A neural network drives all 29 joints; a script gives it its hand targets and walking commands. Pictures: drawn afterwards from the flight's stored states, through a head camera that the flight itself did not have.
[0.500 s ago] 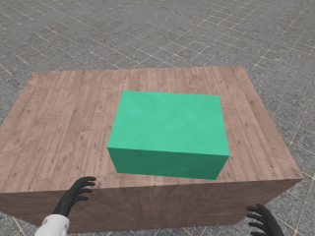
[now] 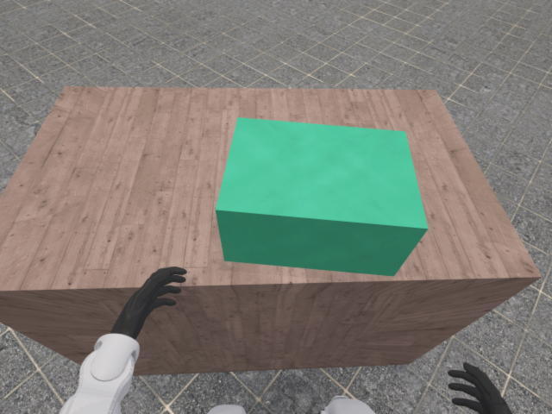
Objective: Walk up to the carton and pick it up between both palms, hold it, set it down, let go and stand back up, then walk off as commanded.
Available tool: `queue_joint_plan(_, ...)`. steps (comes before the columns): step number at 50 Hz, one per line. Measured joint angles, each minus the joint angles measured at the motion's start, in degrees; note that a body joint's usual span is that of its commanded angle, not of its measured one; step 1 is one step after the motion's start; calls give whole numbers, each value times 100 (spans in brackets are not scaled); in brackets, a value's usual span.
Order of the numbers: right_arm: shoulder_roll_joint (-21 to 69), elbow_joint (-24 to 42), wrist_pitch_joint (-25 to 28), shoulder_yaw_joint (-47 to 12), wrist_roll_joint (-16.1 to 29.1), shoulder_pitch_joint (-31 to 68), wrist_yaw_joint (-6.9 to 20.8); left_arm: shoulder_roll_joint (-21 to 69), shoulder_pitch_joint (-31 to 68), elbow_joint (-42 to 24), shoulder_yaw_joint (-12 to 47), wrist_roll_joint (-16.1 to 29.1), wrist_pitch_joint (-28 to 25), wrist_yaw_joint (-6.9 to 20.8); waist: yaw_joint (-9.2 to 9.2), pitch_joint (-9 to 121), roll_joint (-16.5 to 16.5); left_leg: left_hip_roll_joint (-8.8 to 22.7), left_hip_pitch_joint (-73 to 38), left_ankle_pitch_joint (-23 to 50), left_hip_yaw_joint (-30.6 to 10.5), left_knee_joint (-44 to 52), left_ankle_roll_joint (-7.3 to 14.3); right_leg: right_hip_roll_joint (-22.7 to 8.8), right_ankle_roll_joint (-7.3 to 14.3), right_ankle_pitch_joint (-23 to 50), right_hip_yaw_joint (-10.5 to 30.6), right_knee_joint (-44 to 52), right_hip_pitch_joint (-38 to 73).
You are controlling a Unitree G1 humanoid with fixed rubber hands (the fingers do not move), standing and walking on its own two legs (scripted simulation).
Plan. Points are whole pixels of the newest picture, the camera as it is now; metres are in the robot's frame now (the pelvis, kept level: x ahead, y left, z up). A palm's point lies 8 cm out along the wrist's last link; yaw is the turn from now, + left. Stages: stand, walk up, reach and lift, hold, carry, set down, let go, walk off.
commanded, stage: walk off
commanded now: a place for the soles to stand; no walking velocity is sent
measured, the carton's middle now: (315, 196) +0.46 -0.03 +0.01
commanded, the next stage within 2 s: none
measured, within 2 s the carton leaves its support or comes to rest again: neither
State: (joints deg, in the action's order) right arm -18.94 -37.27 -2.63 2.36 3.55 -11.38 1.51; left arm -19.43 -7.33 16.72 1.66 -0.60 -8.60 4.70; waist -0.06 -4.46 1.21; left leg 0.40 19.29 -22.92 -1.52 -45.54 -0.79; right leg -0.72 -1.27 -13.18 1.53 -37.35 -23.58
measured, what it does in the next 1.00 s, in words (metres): walks backwards: right foot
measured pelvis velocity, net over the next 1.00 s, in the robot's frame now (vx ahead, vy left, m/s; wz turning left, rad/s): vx -0.30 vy -0.02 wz -0.01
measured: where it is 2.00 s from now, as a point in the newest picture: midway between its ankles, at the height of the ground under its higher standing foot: outside the picture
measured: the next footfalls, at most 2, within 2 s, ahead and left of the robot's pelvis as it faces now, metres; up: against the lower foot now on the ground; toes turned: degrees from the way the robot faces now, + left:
right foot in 0.44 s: -0.14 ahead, -0.13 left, +0.00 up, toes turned +3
left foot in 1.12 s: -0.31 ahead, +0.09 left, +0.00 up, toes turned -5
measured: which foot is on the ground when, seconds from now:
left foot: down 0.00-0.46, up 0.48-1.00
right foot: down 0.00-0.00, up 0.02-0.42, down 0.44-1.00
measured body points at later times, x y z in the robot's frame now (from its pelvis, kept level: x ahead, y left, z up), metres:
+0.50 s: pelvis -0.16 -0.05 -0.01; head -0.11 -0.05 +0.43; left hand -0.05 +0.27 -0.10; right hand -0.03 -0.34 -0.11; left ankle -0.02 +0.10 -0.70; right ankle -0.18 -0.13 -0.72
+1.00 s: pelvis -0.30 -0.02 +0.00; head -0.23 -0.03 +0.44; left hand -0.18 +0.28 -0.09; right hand -0.18 -0.32 -0.11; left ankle -0.31 +0.08 -0.66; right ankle -0.18 -0.13 -0.71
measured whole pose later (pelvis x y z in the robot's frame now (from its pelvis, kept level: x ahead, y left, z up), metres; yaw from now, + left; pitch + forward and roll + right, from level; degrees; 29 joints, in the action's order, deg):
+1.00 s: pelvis -0.30 -0.02 +0.00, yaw -1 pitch -2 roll +0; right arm -20.6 -35.8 -4.5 2.4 3.3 -11.7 -1.6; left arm -22.3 -16.4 31.8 -1.9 -1.5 1.6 -1.7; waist -0.2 -11.8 -1.5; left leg -5.1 26.3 -25.5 -3.2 -64.5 1.1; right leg 3.1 1.9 -8.3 2.7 -36.2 -25.9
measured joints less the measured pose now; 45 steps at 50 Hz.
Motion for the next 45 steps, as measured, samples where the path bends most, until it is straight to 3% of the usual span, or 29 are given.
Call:
queue_joint_plan(2,35,-3,5,0,0,-1,0,-11,216,-22,3,47,38,-48,-5,-115,158,-61,-12,-239,34,90,227,31,89,-325,52,-638,-282)
queue_joint_plan(4,39,-3,7,2,0,-41,-9,-54,266,-5,2,9,343,-256,-19,-174,260,-27,-2,-38,36,95,253,337,176,-1081,133,-1725,-521)
queue_joint_plan(7,38,2,10,2,-10,-62,-89,-259,83,287,-39,-41,810,-433,-35,-172,364,34,21,168,44,186,253,775,204,-1373,153,-2855,-654)
queue_joint_plan(13,27,298,46,0,-26,-63,-208,-720,-704,929,-268,-57,1167,-482,-28,-310,404,33,385,496,50,207,252,953,204,-1378,165,-3403,-301)
queue_joint_plan(18,28,334,71,-2,-26,-63,-252,-927,-1107,1287,-350,-72,1201,-482,-25,-518,375,33,707,800,55,207,252,767,204,-1388,173,-2866,162)
queue_joint_plan(21,28,335,68,-3,-26,-63,-252,-910,-1132,1354,-350,-72,1200,-482,-21,-617,306,32,892,1002,59,208,239,521,223,-1519,179,-1862,533)
queue_joint_plan(23,14,330,23,-1,-26,-41,-253,-821,-1127,1420,-350,-76,1191,-482,-16,-682,173,81,975,1117,37,204,193,465,398,-1769,154,-1099,810)
queue_joint_plan(25,-6,295,-61,7,-26,-36,-255,-586,-1177,1503,-350,-131,1170,-481,-13,-754,-52,110,995,584,-27,-50,192,563,494,-1570,120,-1052,810)
queue_joint_plan(27,-7,217,-136,8,-26,-35,-284,-430,-1204,1506,-352,-189,1166,-482,-9,-754,-99,-94,1088,99,-20,-754,192,491,507,-1284,129,-918,824)
queue_joint_plan(32,-84,198,-180,7,-26,-35,-309,-347,-1117,1502,-354,-206,1086,-532,-15,-736,-250,-451,1123,35,-146,-1800,192,412,499,-615,125,-207,678)
queue_joint_plan(45,-167,147,-191,7,-26,-37,-309,-274,-976,1506,-352,-95,1019,-643,-18,-733,-317,-546,711,-191,-165,-1900,191,414,427,223,121,115,-70)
